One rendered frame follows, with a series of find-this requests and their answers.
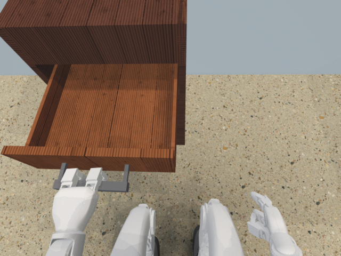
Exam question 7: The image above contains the cabinet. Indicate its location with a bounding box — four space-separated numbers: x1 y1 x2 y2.
0 0 187 145

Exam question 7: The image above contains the left robot forearm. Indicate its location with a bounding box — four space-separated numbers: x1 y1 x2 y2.
46 230 86 256

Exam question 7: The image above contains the left robot hand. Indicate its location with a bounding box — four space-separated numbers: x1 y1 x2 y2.
52 167 109 232

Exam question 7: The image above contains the drawer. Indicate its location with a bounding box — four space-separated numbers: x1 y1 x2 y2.
1 63 178 173

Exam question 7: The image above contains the robot left shin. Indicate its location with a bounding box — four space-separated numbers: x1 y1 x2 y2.
130 204 155 256

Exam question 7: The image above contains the right robot forearm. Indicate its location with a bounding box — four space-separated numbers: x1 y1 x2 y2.
269 233 303 256

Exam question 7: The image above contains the robot right thigh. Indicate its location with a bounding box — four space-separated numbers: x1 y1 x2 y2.
200 202 245 256

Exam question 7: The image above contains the right robot hand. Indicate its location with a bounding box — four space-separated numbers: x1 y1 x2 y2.
247 191 288 242

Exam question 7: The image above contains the handle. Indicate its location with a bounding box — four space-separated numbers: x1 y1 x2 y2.
53 163 130 193

